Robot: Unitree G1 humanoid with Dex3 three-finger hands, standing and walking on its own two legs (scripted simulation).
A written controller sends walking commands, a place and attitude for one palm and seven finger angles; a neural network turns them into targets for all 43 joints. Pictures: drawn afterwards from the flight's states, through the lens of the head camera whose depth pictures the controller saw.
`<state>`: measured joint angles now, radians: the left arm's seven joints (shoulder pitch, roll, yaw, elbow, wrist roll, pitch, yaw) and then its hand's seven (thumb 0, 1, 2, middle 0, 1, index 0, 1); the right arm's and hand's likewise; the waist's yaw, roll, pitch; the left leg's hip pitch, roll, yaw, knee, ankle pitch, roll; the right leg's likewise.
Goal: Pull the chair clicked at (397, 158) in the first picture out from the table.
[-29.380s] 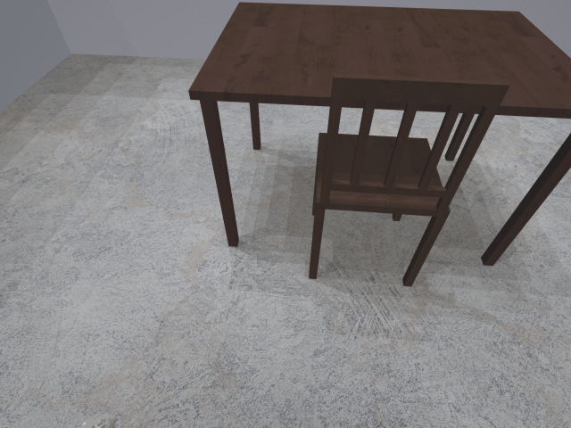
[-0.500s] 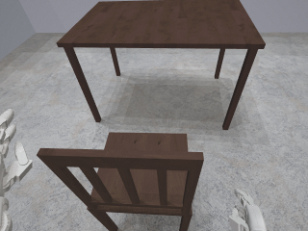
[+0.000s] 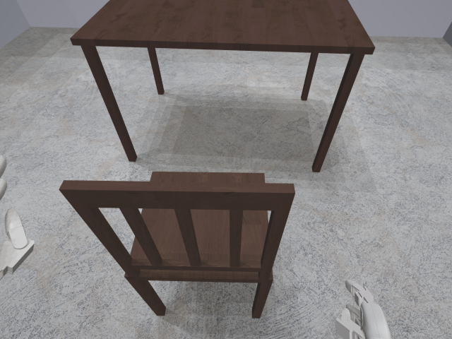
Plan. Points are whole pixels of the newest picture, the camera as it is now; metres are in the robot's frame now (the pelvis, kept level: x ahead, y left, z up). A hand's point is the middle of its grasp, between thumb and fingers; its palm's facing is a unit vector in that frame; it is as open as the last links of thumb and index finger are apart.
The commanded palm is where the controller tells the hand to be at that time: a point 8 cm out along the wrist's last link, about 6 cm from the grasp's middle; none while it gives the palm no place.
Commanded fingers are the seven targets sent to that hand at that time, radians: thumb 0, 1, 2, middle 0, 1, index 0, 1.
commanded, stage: step back with the hand held close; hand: left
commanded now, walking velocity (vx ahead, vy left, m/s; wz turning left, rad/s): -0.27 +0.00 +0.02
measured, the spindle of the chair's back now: (189, 238) +0.33 +0.12 -0.09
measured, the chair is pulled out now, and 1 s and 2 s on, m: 0.68 0.68 0.68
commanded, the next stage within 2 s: stop stepping back and stand still in 1.10 s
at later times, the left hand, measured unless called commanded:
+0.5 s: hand (0, 278) +0.15 +0.27 +0.17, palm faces +0.53 -0.71 -0.48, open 7.4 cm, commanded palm +0.08 +0.30 +0.18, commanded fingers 0.00 0.90 0.90 -0.20 -0.30 -0.20 -0.30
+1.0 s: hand (18, 303) +0.12 +0.23 +0.18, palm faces +0.36 -0.75 -0.56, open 7.4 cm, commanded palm +0.06 +0.27 +0.18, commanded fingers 0.00 0.90 0.90 -0.20 -0.30 -0.20 -0.30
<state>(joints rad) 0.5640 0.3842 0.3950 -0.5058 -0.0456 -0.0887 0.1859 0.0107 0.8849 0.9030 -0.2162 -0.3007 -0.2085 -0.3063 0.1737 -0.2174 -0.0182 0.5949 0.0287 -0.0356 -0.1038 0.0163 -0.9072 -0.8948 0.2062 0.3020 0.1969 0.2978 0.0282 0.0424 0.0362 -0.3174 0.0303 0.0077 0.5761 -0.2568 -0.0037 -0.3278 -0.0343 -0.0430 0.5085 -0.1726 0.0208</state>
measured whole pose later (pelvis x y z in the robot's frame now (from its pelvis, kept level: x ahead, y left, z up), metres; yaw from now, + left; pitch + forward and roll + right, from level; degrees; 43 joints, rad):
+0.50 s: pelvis -0.05 -0.01 -0.01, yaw +3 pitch +0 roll +0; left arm 0.51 0.39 0.44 -0.55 -0.01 -0.19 0.20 0.01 0.88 0.90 -0.22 -0.30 -0.21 -0.31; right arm 0.20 -0.22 -0.01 0.64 0.00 -0.12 -0.08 0.02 -0.91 -0.89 0.21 0.30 0.20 0.30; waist 0.03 0.02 0.06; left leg -0.47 0.02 -0.01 0.74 -0.44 0.01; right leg -0.45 -0.04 -0.04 0.61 -0.16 0.01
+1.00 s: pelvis -0.08 -0.03 +0.01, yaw +0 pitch +3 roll +0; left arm 0.60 0.43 0.47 -0.54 -0.02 -0.30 0.13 0.01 0.88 0.90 -0.22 -0.30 -0.21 -0.31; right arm 0.12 -0.20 -0.01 0.66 0.01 -0.14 -0.07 0.02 -0.91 -0.89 0.21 0.30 0.20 0.30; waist 0.01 -0.02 0.06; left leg -0.41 0.00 0.04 0.63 -0.29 0.00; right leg -0.25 -0.01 0.01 0.52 -0.28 0.00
